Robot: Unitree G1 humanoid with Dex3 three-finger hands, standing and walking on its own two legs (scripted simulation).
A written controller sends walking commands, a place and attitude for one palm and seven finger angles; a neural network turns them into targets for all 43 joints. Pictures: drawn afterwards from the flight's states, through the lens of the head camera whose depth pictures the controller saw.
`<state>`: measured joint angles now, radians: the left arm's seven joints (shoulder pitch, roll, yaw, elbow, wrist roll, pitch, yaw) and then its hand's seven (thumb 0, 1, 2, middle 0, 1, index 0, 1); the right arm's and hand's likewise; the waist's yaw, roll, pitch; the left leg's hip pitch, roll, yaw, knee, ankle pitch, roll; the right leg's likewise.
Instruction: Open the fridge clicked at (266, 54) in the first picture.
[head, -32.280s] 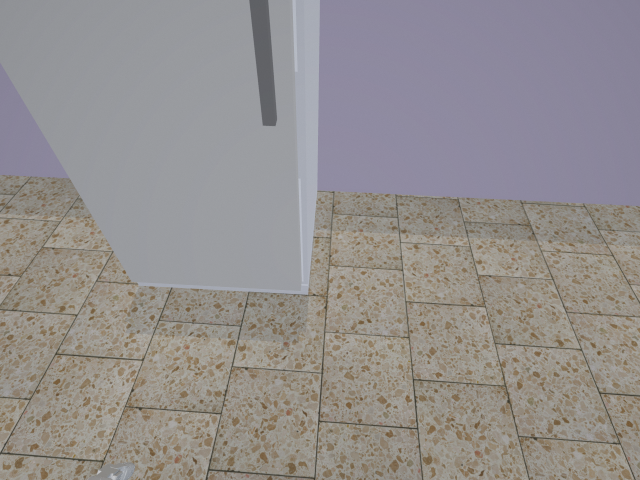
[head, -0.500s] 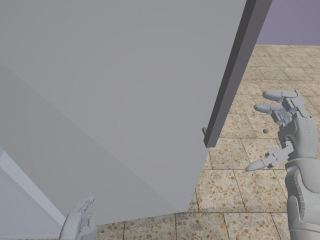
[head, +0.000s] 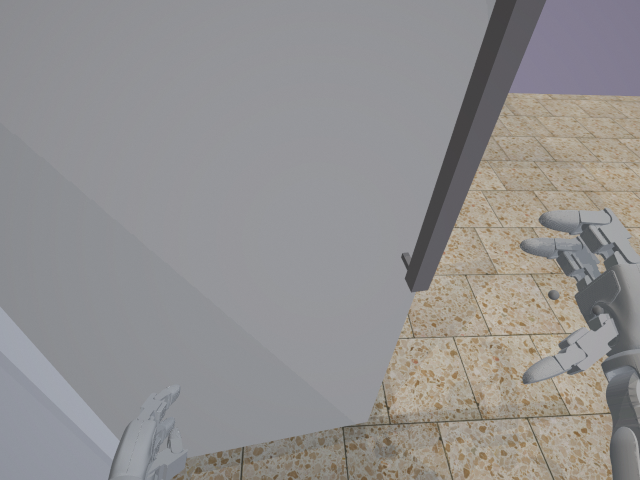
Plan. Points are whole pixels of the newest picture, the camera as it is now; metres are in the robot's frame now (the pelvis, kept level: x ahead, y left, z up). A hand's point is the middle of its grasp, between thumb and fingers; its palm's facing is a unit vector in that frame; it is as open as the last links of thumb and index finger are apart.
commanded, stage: draw the hand back to the body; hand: right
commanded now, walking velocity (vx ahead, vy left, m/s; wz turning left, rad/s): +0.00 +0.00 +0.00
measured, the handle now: (447, 166) +0.41 -0.13 +0.23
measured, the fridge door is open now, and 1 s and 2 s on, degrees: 83 83 83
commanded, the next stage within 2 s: step back with the hand held close in 1.52 s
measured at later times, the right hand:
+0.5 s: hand (600, 332) +0.22 -0.25 +0.17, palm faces +0.07 +0.98 -0.21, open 14.5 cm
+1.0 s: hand out of the picture +0.21 -0.29 +0.17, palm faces +0.44 +0.82 -0.35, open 10.2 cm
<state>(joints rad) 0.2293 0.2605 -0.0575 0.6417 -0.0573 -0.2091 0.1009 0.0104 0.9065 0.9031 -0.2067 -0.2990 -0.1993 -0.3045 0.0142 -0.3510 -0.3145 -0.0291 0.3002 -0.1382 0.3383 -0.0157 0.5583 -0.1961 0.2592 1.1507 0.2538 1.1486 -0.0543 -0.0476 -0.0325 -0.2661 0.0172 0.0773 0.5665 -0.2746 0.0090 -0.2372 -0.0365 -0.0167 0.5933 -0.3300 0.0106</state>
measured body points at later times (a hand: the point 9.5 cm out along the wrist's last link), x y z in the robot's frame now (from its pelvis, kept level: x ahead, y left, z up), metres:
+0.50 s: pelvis +0.00 -0.02 +0.00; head -0.04 -0.01 +0.45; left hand +0.21 +0.19 -0.04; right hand +0.21 -0.31 +0.19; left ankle +0.02 +0.11 -0.73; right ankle -0.01 -0.13 -0.73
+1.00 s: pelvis +0.01 -0.03 +0.01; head -0.02 -0.02 +0.46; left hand +0.19 +0.19 -0.07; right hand +0.18 -0.33 +0.19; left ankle +0.02 +0.11 -0.73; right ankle -0.01 -0.13 -0.73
